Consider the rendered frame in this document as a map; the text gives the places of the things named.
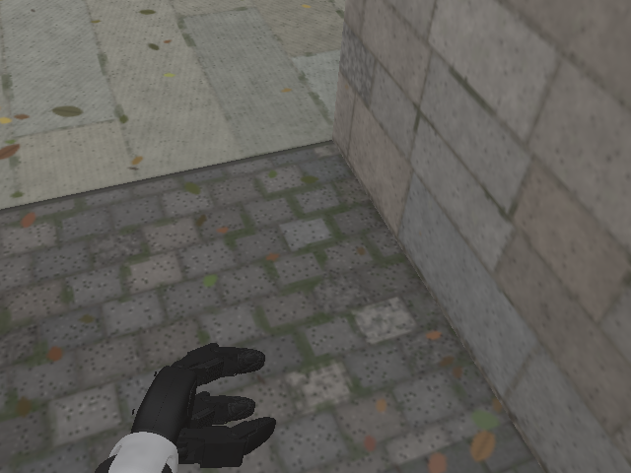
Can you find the robot left hand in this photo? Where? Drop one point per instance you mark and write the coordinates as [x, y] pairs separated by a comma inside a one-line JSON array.
[[171, 409]]

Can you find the robot left forearm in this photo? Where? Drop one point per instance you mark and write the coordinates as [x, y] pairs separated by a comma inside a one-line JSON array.
[[141, 453]]

